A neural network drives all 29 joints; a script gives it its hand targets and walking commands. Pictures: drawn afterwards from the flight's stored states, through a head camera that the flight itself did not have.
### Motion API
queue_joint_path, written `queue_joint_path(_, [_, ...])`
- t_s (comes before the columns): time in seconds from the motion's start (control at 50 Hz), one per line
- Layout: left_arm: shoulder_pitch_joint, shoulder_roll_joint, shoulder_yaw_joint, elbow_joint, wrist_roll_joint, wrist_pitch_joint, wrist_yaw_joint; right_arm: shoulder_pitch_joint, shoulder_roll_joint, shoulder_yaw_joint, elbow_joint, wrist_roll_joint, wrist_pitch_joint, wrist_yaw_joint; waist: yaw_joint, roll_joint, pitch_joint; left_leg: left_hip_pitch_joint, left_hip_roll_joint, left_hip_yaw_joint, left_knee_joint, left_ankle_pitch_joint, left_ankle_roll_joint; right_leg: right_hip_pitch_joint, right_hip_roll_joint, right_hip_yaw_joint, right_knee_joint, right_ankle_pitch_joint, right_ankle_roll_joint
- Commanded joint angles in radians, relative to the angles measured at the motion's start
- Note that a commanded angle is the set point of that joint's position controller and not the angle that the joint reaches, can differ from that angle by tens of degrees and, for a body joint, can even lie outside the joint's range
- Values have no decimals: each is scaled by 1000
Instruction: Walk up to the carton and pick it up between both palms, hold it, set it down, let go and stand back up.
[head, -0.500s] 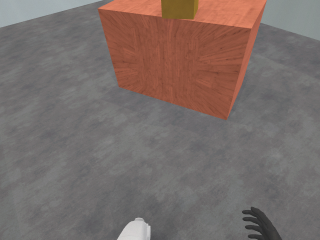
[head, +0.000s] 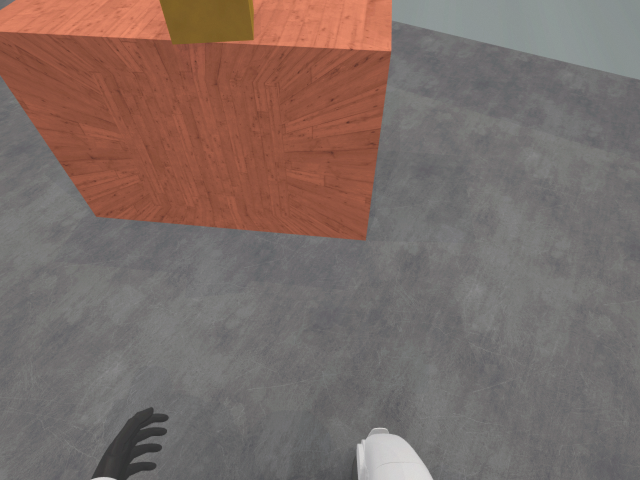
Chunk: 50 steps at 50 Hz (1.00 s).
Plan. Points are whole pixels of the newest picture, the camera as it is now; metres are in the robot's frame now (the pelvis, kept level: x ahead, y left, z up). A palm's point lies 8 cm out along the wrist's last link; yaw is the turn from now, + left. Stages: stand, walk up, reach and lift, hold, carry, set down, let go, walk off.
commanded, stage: walk up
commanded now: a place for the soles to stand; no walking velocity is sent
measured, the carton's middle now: out of the picture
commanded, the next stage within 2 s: none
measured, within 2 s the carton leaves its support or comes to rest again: neither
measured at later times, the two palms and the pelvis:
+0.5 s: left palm (36, 404) +0.26 +0.39 -0.10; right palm (408, 304) +0.38 -0.16 -0.09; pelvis +0.22 +0.10 -0.02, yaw -2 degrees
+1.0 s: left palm (76, 231) +0.56 +0.42 -0.07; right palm (370, 298) +0.42 -0.11 -0.14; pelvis +0.41 +0.17 -0.02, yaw -9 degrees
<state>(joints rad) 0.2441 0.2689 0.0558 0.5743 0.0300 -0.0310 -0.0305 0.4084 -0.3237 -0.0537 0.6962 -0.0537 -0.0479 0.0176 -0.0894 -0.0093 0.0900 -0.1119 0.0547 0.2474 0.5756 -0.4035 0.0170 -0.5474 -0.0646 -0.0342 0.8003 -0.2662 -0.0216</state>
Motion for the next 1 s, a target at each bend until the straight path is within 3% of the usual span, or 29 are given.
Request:
queue_joint_path(0.0, [78, 76, 40, -60, 4, -26, 8, -49, -161, -25, -74, 15, 7, 4, 76, 83, -8, -192, 233, -129, -116, 163, 167, 283, 56, -59, -145, 102, -43])
queue_joint_path(0.02, [162, 100, 53, -42, 9, -30, 19, -39, -148, -16, -80, 16, 14, 6, 119, 31, -45, -236, 207, -90, 14, 207, 138, 413, 92, -63, -159, 85, -56])
queue_joint_path(0.04, [274, 141, 71, -21, 14, -32, 34, -3, -109, 2, -83, 13, 20, 6, 175, -69, -116, -302, 152, -34, 256, 241, 99, 571, 84, 4, -170, 14, -83])
queue_joint_path(0.06, [384, 224, 87, -21, 40, -33, 52, 29, -63, 27, -117, 0, 27, 11, 224, -238, -205, -475, 80, -21, 606, 29, 37, 720, -188, 449, -270, -267, -175])
queue_joint_path(0.08, [373, 300, 106, -40, 25, -19, 71, 27, -134, 2, -168, 11, 41, 19, 227, -266, -199, -645, -39, -132, 731, -211, -8, 725, -372, 948, -517, -503, -314])
queue_joint_path(0.1, [315, 288, 102, -40, 8, -13, 89, -88, -191, -20, -186, -4, 63, 20, 223, -119, -138, -676, 28, -252, 828, -168, -8, 621, -381, 988, -582, -627, -329])
queue_joint_path(0.12, [278, 257, 79, -39, 0, -17, 97, -143, -186, -25, -207, -5, 68, 24, 208, -74, -56, -711, 43, -280, 865, -109, -15, 566, -342, 859, -578, -537, -296])
queue_joint_path(0.16, [181, 218, 61, -42, 16, -30, 99, -109, -127, -16, -189, -11, 61, 27, 150, -88, 0, -681, 94, -279, 802, -45, -28, 426, -307, 618, -506, -272, -270])
queue_joint_path(0.2, [99, 172, 36, -29, 19, -51, 82, -34, -111, -22, -163, -5, 59, 43, 94, -126, -17, -533, 102, -302, 690, -10, -38, 272, -218, 432, -504, -185, -229])
queue_joint_path(0.28, [80, 196, 43, -2, 26, -72, 74, -87, -50, -10, -172, 16, 67, 75, 84, -182, 12, -488, 116, -286, 463, 83, -46, 193, -188, 288, -523, -173, -226])
queue_joint_path(0.34, [107, 215, 53, 4, 29, -72, 67, -151, -38, -11, -183, 17, 53, 85, 107, -173, -7, -416, 104, -256, 273, 169, -28, 198, -168, 207, -484, -174, -191])
queue_joint_path(0.4, [109, 236, 63, -4, 29, -58, 59, -154, -37, -26, -185, 13, 35, 83, 104, -160, -29, -243, 67, -194, 163, 185, -4, 141, -180, 177, -439, -226, -176])
queue_joint_path(0.44, [99, 218, 55, -12, 35, -40, 54, -30, -75, -48, -158, 12, 21, 68, 31, -73, -52, -12, 23, -143, 100, 187, 3, 34, -157, 143, -285, -275, -144])
queue_joint_path(0.46, [144, 161, 35, -15, 41, -28, 52, 74, -116, -65, -124, 13, 13, 55, -8, 52, -93, 109, -15, -145, 77, 109, 10, -6, -87, 88, -71, -245, -105])
queue_joint_path(0.48, [202, 71, -1, -28, 39, -23, 44, 170, -178, -81, -106, 1, 2, 41, -47, 266, -147, 187, 105, -330, -17, -91, 48, -83, 15, -16, 275, -251, -50])
queue_joint_path(0.5, [195, 56, -1, -97, 3, -20, 44, 117, -283, -85, -143, -2, 1, 29, -33, 426, -137, 167, 344, -835, -296, -384, 165, -276, 130, 20, 459, -395, 7])
queue_joint_path(0.52, [125, 131, 22, -115, 11, -4, 57, 33, -299, -91, -144, 30, 14, 15, -25, 285, -89, 41, 424, -1005, -428, -622, 262, -271, 53, 120, 568, -370, -4])
queue_joint_path(0.54, [86, 161, 30, -117, 11, 3, 59, -11, -256, -72, -144, 44, 18, 7, -10, 227, 5, -14, 396, -929, -430, -568, 252, -294, 35, 162, 593, -269, 0])
queue_joint_path(0.6, [147, 139, 35, -58, -4, 1, 55, -80, -144, -39, -132, 11, 15, -4, 49, 215, 54, -137, 317, -565, -296, -132, 233, -172, -15, 127, 467, -171, 11])
queue_joint_path(0.64, [143, 108, 31, -54, -3, -1, 46, -82, -116, -25, -116, 6, 10, 0, 59, 203, 34, -178, 301, -456, -278, 35, 230, -75, -7, 107, 352, -182, 20])
queue_joint_path(0.7, [84, 64, 17, -72, -12, -14, 37, -59, -127, -20, -100, 1, 13, -2, 38, 210, 26, -134, 282, -330, -225, 268, 233, -16, 2, 53, 97, -152, 14])
queue_joint_path(0.74, [77, 56, 18, -72, -15, -26, 35, -56, -146, -20, -101, -3, 23, 1, 42, 201, -22, -152, 252, -255, -167, 327, 213, 119, 36, -3, -31, -72, -1])
queue_joint_path(0.8, [191, 91, 46, -42, 2, -34, 49, -62, -130, -5, -100, 17, 38, 13, 116, 77, -107, -305, 187, -154, 31, 149, 136, 477, 112, -55, -181, 113, -38])
queue_joint_path(0.82, [248, 125, 63, -34, 9, -31, 61, -39, -104, 8, -108, 18, 40, 16, 151, 15, -139, -392, 151, -108, 165, 124, 98, 599, 91, 9, -177, 39, -59])
queue_joint_path(0.84, [335, 198, 84, -36, 30, -32, 77, -30, -56, 31, -138, 11, 43, 22, 209, -152, -180, -543, 84, -63, 468, 25, 42, 704, -120, 363, -283, -255, -138])
queue_joint_path(0.86, [331, 277, 97, -61, 47, -23, 100, -9, -92, 18, -175, 5, 61, 28, 204, -197, -165, -644, -1, -145, 638, -214, -10, 652, -372, 882, -521, -557, -250])
queue_joint_path(0.88, [302, 270, 100, -38, 34, -9, 113, -88, -175, -13, -184, -6, 100, 28, 205, -76, -115, -661, 39, -240, 741, -243, -13, 541, -420, 956, -561, -705, -323])
queue_joint_path(0.92, [225, 221, 65, -34, 15, -21, 118, -149, -152, -18, -203, -16, 111, 30, 174, -42, 33, -741, 70, -284, 789, -126, -30, 446, -354, 766, -546, -506, -290])
queue_joint_path(0.98, [98, 167, 37, -28, 25, -45, 100, -43, -114, -21, -164, -12, 93, 43, 98, -133, 15, -591, 105, -316, 657, -24, -54, 297, -251, 455, -497, -211, -239])
